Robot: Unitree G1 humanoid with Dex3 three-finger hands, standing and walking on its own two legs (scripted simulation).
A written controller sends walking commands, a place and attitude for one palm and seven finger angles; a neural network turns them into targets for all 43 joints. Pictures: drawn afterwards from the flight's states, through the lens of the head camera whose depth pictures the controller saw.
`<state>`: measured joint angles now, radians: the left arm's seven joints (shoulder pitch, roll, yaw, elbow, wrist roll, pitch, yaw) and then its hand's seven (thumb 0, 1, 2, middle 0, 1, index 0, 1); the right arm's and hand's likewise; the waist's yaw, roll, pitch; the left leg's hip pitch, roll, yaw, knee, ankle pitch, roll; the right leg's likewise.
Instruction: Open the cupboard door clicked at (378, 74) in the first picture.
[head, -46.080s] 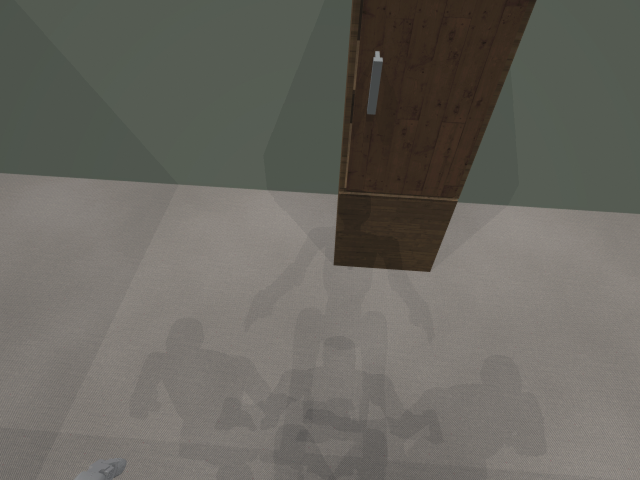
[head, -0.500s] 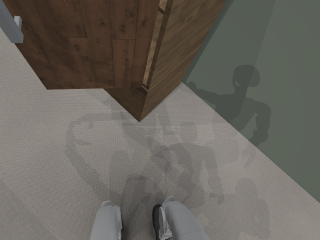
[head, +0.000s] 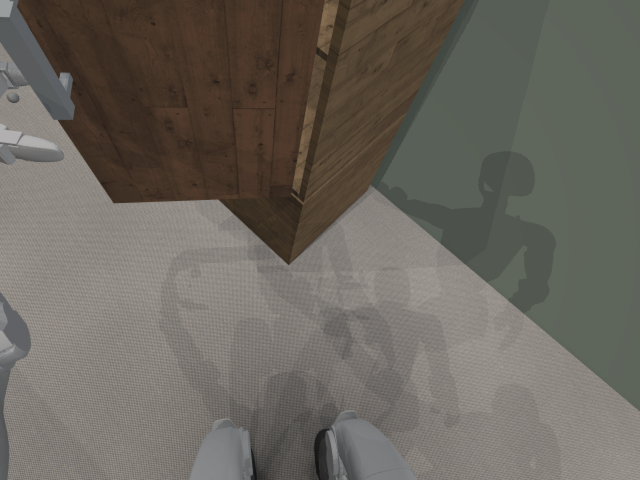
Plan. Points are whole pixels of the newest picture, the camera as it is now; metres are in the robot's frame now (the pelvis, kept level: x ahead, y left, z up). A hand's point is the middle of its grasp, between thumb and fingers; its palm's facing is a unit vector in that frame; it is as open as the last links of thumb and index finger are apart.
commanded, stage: slide the fingers in behind the handle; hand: left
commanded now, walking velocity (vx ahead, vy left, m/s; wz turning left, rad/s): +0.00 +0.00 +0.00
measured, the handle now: (39, 54) +0.58 +0.26 +0.09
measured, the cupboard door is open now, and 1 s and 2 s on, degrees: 50 50 53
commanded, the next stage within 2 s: close the thumb around the handle in 0.82 s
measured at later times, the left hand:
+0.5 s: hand (56, 95) +0.53 +0.24 +0.09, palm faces +0.03 -1.00 +0.01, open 13.9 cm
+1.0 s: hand (53, 95) +0.53 +0.24 +0.09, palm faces +0.03 -1.00 +0.01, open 13.8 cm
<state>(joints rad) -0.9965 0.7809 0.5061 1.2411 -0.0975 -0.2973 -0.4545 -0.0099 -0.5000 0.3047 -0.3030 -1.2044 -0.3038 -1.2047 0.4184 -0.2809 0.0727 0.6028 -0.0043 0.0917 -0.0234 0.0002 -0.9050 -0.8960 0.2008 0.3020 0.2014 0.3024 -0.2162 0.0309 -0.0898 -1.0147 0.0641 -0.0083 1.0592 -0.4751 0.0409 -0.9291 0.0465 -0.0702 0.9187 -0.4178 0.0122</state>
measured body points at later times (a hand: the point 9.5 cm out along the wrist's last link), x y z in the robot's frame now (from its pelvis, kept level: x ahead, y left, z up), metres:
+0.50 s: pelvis +0.00 -0.01 +0.00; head +0.16 +0.02 +0.42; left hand +0.52 +0.29 +0.09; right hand -0.02 -0.28 -0.10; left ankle +0.00 +0.08 -0.67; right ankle +0.00 -0.14 -0.67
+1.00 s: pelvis +0.00 -0.01 +0.00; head +0.16 +0.03 +0.42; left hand +0.52 +0.30 +0.09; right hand -0.02 -0.28 -0.10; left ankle +0.00 +0.08 -0.67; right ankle +0.00 -0.14 -0.67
